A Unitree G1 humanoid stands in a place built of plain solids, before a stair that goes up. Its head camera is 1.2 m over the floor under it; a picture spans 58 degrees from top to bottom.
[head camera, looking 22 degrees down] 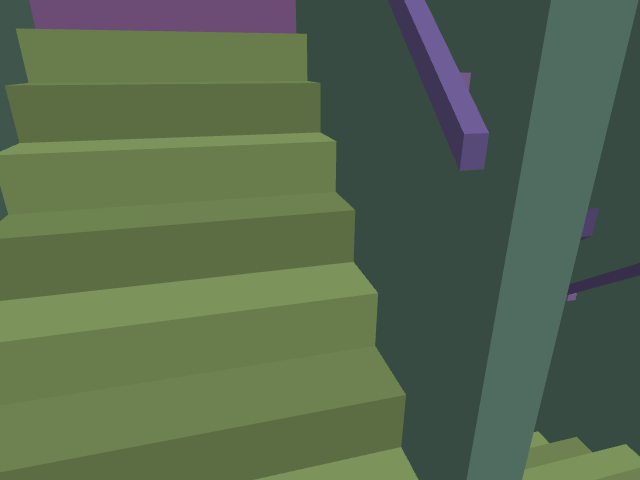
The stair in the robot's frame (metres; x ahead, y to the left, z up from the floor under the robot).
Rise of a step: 0.19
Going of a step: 0.23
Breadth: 1.10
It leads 15 degrees to the left of straight ahead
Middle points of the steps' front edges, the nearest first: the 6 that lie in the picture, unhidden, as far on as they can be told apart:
0.80 0.30 0.37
1.02 0.36 0.56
1.24 0.41 0.75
1.46 0.47 0.94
1.69 0.53 1.14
1.91 0.59 1.32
